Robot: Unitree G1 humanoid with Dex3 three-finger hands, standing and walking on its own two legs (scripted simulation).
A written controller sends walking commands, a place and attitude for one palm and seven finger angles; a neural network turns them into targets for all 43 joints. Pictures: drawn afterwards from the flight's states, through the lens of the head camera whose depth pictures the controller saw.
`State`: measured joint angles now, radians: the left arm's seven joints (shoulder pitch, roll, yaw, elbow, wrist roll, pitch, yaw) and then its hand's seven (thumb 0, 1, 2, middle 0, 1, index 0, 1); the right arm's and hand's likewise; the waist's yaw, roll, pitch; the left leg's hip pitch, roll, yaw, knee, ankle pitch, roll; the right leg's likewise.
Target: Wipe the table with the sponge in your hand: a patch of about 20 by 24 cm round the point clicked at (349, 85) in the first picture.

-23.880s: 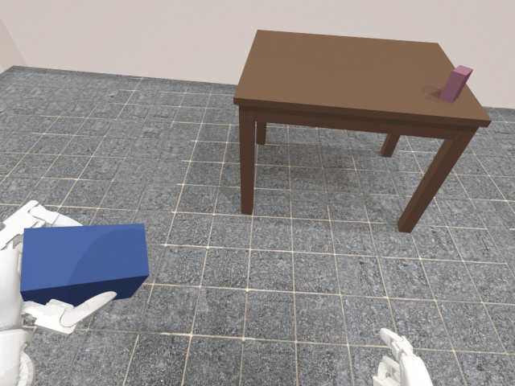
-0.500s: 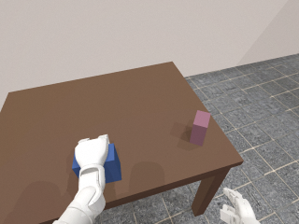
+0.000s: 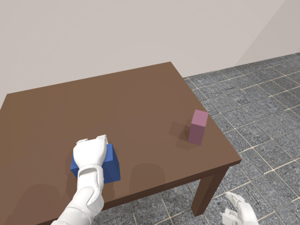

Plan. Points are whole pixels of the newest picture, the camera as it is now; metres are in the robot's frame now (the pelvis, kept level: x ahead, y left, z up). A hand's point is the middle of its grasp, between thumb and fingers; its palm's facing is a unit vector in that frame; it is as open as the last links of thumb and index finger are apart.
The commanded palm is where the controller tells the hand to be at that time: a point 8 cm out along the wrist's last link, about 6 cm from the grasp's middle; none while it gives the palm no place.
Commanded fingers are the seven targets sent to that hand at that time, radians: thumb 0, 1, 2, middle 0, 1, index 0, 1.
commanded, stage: wipe back along the middle lane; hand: left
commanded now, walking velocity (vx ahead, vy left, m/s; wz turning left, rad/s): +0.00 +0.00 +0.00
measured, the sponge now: (99, 169) +0.28 +0.21 -0.05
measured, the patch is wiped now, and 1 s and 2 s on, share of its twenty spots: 0.75 0.75 0.75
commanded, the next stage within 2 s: slide across to the third lane in 0.14 s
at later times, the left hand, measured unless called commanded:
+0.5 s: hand (96, 161) +0.29 +0.21 +0.00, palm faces -0.07 -0.05 -1.00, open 10.2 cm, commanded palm +0.26 +0.17 +0.04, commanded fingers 0.00 0.10 1.30 -1.20 -1.60 -1.20 -1.60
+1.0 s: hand (113, 156) +0.31 +0.16 +0.00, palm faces -0.08 -0.04 -1.00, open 10.2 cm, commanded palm +0.28 +0.12 +0.05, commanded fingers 0.00 0.10 1.30 -1.20 -1.60 -1.20 -1.60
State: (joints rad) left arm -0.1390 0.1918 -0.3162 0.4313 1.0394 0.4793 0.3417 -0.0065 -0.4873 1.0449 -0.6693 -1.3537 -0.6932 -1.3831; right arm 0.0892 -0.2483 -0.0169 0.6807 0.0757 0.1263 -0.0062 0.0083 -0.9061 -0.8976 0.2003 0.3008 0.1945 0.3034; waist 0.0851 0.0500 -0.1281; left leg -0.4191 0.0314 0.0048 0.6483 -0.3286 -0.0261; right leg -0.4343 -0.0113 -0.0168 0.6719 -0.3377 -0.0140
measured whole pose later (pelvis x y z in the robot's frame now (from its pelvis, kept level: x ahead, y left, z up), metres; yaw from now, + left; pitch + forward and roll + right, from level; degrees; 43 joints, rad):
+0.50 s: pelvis +0.00 +0.00 +0.00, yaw +1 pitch +5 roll +0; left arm -0.16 0.19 -0.37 0.42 1.02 0.50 0.31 -0.01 -0.49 1.04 -0.67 -1.35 -0.70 -1.38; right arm 0.07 -0.24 -0.02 0.68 0.08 0.13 0.00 0.01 -0.91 -0.90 0.20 0.30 0.19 0.30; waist 0.09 0.06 -0.12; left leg -0.40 0.02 -0.01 0.64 -0.33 -0.02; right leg -0.41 -0.02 -0.03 0.66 -0.34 -0.01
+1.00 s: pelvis +0.00 +0.00 +0.00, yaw +1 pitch +4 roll +0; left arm -0.32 0.10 -0.47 0.63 0.99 0.50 0.35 -0.02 -0.50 1.05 -0.68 -1.35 -0.71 -1.37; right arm 0.05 -0.22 -0.03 0.73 0.07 0.15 0.04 0.01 -0.91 -0.90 0.20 0.30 0.19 0.30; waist 0.09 0.06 -0.11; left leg -0.38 0.03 -0.02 0.61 -0.30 -0.03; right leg -0.38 -0.01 -0.04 0.62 -0.31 -0.02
